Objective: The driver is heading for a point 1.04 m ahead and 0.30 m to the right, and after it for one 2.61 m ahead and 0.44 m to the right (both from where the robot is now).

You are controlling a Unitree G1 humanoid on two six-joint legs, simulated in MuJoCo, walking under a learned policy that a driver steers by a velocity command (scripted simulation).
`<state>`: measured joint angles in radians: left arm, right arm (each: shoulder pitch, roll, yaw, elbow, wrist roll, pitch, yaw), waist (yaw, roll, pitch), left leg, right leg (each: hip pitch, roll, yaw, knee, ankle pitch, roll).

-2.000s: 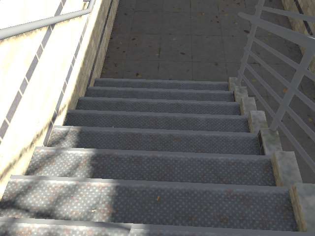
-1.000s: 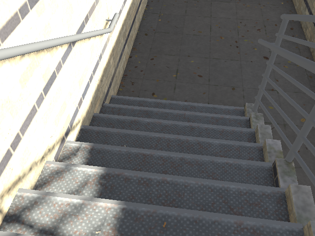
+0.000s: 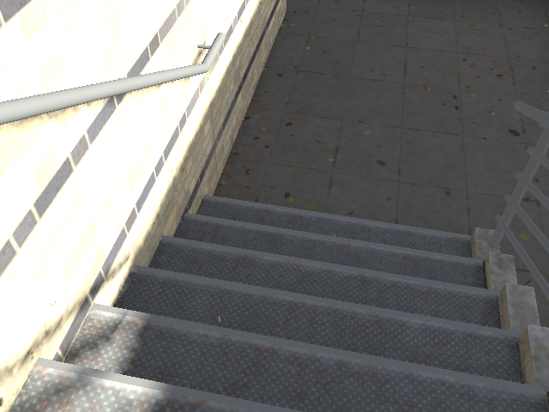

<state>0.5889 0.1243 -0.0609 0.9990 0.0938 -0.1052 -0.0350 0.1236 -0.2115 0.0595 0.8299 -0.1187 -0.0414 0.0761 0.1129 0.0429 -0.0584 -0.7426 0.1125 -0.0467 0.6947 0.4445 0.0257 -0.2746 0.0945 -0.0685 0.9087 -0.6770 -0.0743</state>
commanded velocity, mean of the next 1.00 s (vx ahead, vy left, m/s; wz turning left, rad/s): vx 0.50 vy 0.00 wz -0.36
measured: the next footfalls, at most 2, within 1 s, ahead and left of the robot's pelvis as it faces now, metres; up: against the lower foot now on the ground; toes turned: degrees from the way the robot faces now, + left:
left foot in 0.12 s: +0.22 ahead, +0.13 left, -0.16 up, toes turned +5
right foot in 0.72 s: +0.52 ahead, -0.14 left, -0.32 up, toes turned -20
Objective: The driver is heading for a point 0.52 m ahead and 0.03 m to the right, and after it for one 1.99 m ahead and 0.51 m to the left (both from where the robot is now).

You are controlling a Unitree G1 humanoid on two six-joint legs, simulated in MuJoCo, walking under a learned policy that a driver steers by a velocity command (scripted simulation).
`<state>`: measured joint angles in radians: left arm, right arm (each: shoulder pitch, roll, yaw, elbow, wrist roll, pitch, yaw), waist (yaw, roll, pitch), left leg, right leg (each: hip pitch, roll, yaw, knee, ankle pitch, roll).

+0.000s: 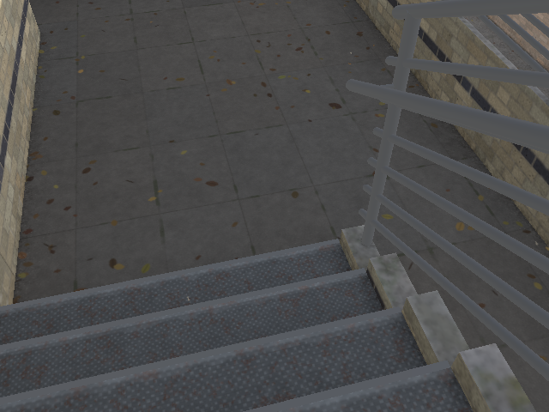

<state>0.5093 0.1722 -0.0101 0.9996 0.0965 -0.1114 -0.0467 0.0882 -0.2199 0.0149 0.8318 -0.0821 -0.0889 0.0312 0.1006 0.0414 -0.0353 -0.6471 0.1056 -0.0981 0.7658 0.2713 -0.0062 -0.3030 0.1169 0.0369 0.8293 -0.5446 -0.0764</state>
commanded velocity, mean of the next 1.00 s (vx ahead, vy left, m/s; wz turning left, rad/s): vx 0.34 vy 0.01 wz -0.29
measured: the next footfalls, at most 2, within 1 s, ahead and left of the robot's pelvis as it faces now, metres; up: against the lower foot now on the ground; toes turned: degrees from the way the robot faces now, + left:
left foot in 0.12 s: +0.18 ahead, +0.15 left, -0.16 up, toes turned -3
right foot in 0.62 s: +0.40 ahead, -0.15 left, -0.16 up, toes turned -23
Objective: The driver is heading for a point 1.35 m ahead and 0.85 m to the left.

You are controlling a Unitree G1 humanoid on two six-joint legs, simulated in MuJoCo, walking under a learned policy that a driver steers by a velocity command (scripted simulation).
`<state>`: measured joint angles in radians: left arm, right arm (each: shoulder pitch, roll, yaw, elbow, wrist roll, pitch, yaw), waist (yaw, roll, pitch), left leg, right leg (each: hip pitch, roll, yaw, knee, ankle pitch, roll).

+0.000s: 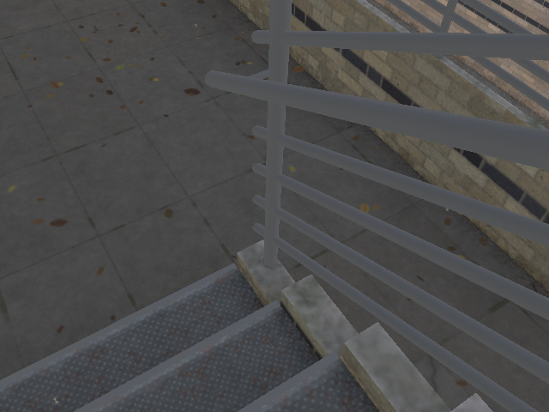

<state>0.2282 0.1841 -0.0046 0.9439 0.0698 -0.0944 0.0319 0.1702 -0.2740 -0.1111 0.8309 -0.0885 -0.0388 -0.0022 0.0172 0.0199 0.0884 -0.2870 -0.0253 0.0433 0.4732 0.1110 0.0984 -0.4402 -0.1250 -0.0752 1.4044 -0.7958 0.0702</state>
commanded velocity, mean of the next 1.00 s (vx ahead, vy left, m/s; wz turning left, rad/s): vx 0.02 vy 0.00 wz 0.56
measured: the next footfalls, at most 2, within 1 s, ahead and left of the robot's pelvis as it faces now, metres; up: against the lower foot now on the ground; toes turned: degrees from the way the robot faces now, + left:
right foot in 0.58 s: +0.19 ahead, -0.12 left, +0.00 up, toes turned +22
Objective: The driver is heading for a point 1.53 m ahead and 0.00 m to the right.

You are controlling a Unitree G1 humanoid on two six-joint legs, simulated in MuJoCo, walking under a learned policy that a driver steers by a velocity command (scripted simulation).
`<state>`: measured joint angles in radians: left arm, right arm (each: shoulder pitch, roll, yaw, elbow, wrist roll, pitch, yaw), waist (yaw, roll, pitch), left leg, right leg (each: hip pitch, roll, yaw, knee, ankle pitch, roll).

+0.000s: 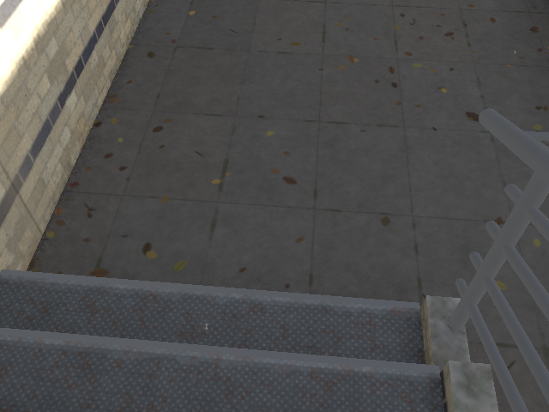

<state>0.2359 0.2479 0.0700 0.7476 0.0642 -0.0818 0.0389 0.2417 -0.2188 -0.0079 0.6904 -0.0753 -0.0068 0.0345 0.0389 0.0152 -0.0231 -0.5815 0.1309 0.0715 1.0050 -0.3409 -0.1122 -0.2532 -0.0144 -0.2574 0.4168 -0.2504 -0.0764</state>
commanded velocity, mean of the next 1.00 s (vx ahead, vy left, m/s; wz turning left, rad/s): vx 0.10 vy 0.00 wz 0.20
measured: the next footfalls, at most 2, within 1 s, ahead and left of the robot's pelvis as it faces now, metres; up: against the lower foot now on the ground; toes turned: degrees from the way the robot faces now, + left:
left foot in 0.16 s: +0.01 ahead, +0.15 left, +0.00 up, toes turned +10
right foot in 0.46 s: +0.02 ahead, -0.07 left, +0.00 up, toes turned +7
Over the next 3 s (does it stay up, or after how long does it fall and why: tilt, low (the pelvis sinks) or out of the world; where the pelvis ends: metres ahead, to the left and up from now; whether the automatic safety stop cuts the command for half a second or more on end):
stays up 1.12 0.19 -0.61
